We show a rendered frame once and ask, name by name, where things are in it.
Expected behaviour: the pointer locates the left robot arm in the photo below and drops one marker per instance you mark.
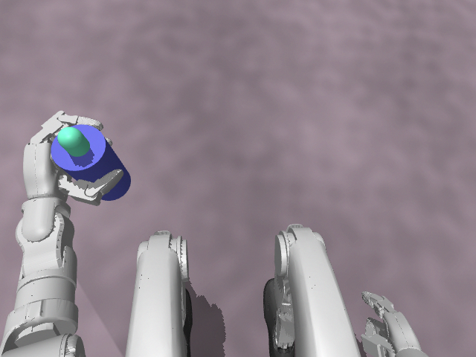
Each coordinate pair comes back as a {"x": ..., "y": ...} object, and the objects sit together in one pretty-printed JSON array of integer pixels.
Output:
[{"x": 45, "y": 319}]

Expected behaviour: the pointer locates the right robot hand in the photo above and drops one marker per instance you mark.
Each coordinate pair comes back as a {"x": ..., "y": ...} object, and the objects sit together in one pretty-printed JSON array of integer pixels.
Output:
[{"x": 388, "y": 338}]

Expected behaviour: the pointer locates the right robot foot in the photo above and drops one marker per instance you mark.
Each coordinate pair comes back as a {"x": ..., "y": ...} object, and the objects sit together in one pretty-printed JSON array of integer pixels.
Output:
[{"x": 270, "y": 315}]

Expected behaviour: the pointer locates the bottle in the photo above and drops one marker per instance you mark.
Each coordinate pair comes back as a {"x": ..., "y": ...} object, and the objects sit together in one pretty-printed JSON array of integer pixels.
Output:
[{"x": 84, "y": 153}]

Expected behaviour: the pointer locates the left robot hand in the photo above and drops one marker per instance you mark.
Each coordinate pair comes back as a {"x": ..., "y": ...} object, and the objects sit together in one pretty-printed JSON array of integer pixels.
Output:
[{"x": 43, "y": 177}]

